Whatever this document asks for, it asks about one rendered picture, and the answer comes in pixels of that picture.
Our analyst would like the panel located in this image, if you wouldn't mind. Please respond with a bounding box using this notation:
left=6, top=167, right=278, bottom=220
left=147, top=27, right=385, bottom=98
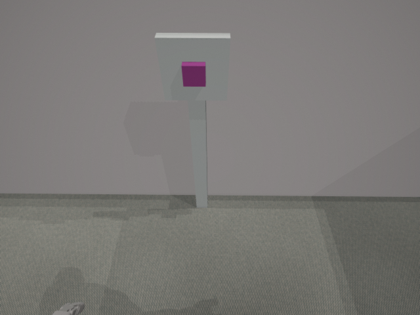
left=155, top=33, right=230, bottom=208

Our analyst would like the left robot hand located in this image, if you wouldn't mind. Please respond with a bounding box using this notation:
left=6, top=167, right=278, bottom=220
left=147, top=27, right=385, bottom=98
left=52, top=302, right=85, bottom=315

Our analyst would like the button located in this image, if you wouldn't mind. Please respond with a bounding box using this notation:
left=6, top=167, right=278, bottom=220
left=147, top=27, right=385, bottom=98
left=182, top=62, right=206, bottom=87

